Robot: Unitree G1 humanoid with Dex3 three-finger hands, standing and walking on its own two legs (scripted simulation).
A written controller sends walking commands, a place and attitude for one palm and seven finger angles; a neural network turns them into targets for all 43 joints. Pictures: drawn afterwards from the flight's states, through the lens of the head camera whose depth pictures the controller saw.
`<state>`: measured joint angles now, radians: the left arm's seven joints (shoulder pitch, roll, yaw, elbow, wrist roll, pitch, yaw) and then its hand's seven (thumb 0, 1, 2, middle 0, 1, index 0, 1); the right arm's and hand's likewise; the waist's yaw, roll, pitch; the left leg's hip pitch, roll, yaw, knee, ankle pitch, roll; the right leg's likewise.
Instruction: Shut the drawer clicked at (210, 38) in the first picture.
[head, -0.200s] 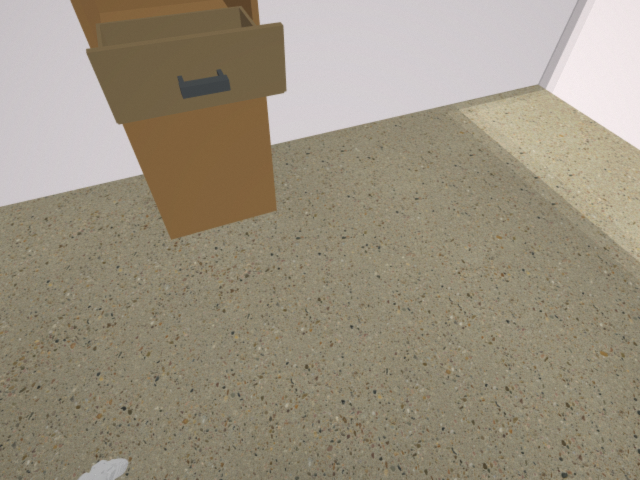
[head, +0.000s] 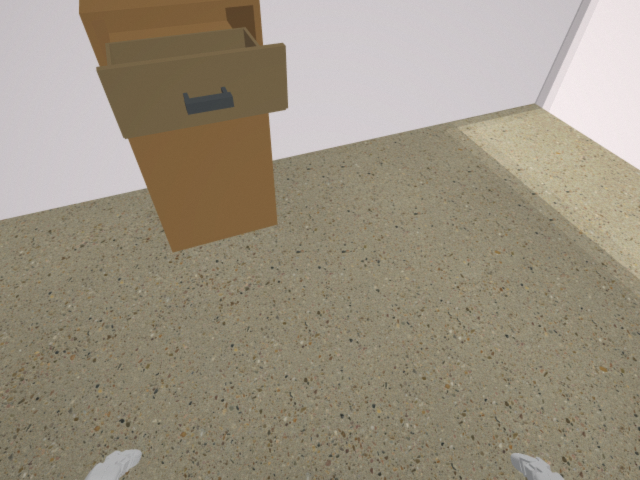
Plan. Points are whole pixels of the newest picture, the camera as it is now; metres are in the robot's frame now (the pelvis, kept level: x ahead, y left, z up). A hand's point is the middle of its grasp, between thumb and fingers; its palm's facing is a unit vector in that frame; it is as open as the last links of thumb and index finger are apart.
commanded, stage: stand and wait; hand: left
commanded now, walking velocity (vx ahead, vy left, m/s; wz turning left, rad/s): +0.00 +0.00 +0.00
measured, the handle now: (207, 98) +0.88 +0.32 +0.04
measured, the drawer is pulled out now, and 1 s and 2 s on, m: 0.30 0.30 0.30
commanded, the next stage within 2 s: look at it before walking up in 0.98 s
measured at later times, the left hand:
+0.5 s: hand out of the picture +0.04 +0.23 -0.15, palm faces -0.03 -0.94 -0.34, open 7.4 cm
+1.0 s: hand out of the picture +0.03 +0.23 -0.15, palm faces -0.04 -0.94 -0.33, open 7.4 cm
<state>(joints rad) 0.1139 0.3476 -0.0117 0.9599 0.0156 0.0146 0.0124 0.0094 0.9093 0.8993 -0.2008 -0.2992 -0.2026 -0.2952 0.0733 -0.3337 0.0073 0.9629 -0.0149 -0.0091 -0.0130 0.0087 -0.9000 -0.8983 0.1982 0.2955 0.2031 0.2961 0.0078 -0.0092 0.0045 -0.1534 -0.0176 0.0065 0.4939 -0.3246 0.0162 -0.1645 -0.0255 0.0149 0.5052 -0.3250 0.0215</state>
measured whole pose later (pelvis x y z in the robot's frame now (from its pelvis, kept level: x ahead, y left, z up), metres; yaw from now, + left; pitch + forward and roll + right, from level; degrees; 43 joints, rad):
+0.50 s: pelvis -0.02 -0.01 +0.01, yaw +0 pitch -2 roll +0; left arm 0.16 0.34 -0.01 1.06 0.01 0.01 0.01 0.01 0.91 0.90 -0.20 -0.30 -0.20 -0.30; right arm 0.13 -0.33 0.01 1.09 -0.01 0.00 -0.01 0.01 -0.90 -0.90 0.20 0.30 0.20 0.30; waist 0.00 -0.01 0.05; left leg -0.12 0.01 0.00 0.40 -0.24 -0.01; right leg -0.13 0.00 0.01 0.41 -0.24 0.00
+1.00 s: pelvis -0.04 -0.02 +0.01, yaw -1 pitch -2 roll +0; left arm 0.14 0.33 -0.01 1.08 0.02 0.01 0.00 0.01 0.91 0.90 -0.20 -0.30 -0.20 -0.30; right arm 0.14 -0.32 0.01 1.12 -0.01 -0.01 0.00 0.01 -0.90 -0.90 0.20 0.30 0.20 0.30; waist 0.00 -0.01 0.04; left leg -0.14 0.01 0.01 0.37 -0.20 -0.01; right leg -0.15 0.00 0.01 0.39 -0.20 0.00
